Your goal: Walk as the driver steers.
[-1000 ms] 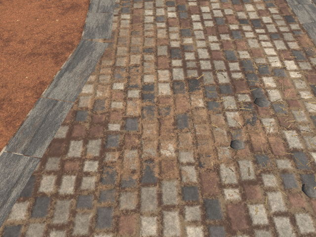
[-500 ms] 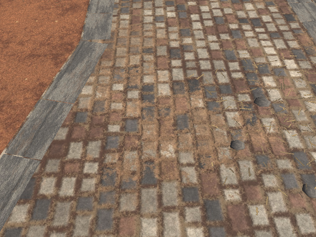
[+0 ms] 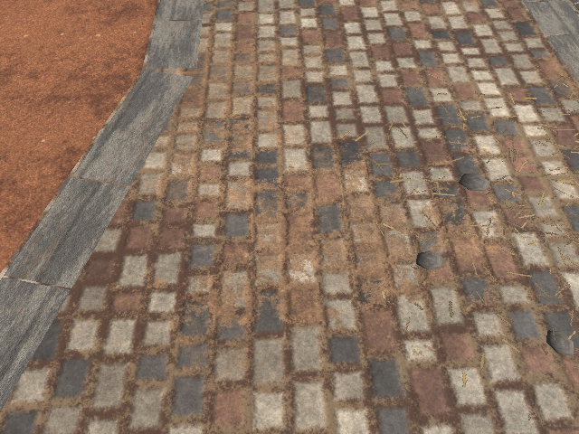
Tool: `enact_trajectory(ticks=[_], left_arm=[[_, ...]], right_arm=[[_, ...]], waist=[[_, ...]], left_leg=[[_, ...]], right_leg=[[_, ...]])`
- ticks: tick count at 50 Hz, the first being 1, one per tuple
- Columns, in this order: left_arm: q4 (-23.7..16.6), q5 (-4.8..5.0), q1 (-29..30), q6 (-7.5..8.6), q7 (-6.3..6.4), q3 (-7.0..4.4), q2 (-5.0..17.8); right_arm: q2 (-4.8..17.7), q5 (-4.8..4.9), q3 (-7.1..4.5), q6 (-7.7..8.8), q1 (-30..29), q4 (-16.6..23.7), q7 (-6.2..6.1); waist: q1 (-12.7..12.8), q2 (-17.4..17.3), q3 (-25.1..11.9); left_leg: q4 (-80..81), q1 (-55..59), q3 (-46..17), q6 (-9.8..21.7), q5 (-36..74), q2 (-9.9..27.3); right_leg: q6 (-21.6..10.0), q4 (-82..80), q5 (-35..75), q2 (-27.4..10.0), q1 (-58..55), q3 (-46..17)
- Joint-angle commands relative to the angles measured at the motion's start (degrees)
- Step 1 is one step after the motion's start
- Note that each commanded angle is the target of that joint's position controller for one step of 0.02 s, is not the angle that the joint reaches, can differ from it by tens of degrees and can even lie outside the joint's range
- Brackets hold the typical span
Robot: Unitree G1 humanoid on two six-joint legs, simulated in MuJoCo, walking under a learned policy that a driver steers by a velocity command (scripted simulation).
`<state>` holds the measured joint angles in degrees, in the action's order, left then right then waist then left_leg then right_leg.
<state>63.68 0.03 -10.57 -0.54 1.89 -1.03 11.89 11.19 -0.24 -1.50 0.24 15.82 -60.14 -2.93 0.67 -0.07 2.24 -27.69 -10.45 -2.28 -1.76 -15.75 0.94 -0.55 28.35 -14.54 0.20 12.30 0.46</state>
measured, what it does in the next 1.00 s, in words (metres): stands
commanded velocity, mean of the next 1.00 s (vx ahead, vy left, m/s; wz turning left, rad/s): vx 0.00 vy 0.00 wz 0.00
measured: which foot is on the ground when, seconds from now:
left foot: down 0.00-1.00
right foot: down 0.00-1.00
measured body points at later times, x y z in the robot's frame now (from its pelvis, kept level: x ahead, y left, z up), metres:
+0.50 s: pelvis +0.00 +0.00 +0.00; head +0.01 +0.00 +0.45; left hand +0.01 +0.24 -0.16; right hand +0.00 -0.23 -0.16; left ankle -0.01 +0.14 -0.74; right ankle +0.01 -0.11 -0.74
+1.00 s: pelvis +0.00 +0.00 +0.00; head +0.02 +0.00 +0.45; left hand +0.00 +0.24 -0.16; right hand -0.01 -0.23 -0.16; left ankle -0.01 +0.14 -0.74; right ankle +0.01 -0.11 -0.74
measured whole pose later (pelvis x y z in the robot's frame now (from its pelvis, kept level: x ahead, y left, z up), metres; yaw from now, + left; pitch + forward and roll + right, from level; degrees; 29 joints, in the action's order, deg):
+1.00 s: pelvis +0.00 +0.00 +0.00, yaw +0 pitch -1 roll +0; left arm 62.8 0.3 -16.5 0.0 2.5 -0.7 9.7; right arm 9.4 0.1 -0.6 0.3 17.6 -64.1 -2.8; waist 0.1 0.0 2.1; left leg -27.9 -11.2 -2.0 -1.5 -15.9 0.8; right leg -0.3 28.4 -14.7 0.0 13.1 0.3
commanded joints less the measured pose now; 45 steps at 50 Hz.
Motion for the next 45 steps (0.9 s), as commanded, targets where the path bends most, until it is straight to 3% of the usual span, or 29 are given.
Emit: enact_trajectory(ticks=[1, 18, 45], left_arm=[[-1.48, 0.03, -1.49, 0.38, 0.22, -0.82, 5.74], [-1.38, 0.12, -5.71, 0.49, 0.43, -0.46, 4.33], [-1.63, 0.24, -9.48, 0.73, 0.69, -0.41, 2.99]], right_arm=[[5.26, 0.04, -0.74, 0.44, 2.64, 0.38, -0.13], [4.11, 0.22, -0.09, 0.34, 4.27, -2.64, -0.04], [3.11, 0.36, 0.16, 0.24, 5.99, -3.48, -0.05]], waist=[[-0.01, -0.01, 0.59], [-0.34, -0.08, 0.99], [-0.53, 0.01, 1.64]], left_leg=[[4.76, -2.94, 0.54, 1.13, 5.89, 0.01], [4.95, -3.55, 0.74, 1.34, 6.15, -0.12], [4.76, -4.03, 0.89, 1.50, 6.14, -0.32]], right_leg=[[-1.08, -5.95, 3.58, -1.73, -0.22, -1.91], [-1.01, -5.61, 5.28, -1.46, -0.21, -1.55], [-0.85, -5.18, 5.79, -1.36, 0.00, -1.30]])
Next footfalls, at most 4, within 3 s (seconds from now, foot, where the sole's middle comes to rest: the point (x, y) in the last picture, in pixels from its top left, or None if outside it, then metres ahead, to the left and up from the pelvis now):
2.22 right None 0.44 -0.08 -0.77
2.78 left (242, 336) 0.76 0.16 -0.77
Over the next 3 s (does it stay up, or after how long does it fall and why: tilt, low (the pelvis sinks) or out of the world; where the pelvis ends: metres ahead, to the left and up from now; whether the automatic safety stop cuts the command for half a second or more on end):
stays up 0.70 0.08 0.01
